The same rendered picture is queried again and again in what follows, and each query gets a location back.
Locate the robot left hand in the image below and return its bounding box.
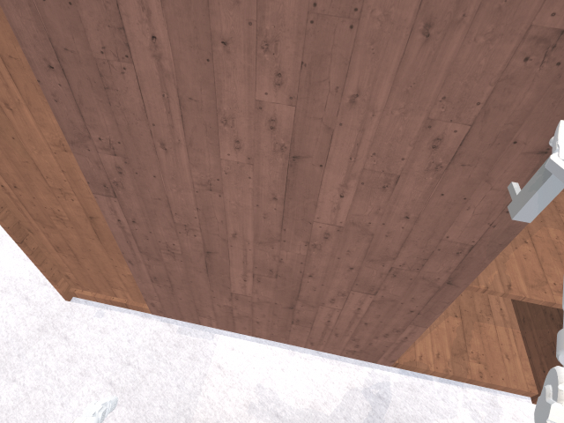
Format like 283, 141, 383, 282
72, 396, 118, 423

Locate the robot right hand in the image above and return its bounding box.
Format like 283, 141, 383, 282
545, 120, 564, 183

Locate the wardrobe door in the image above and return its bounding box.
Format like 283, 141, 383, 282
0, 6, 146, 304
0, 0, 564, 367

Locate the robot right upper arm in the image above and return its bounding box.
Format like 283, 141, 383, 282
534, 366, 564, 423

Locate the handle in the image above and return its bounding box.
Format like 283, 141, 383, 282
508, 154, 564, 223

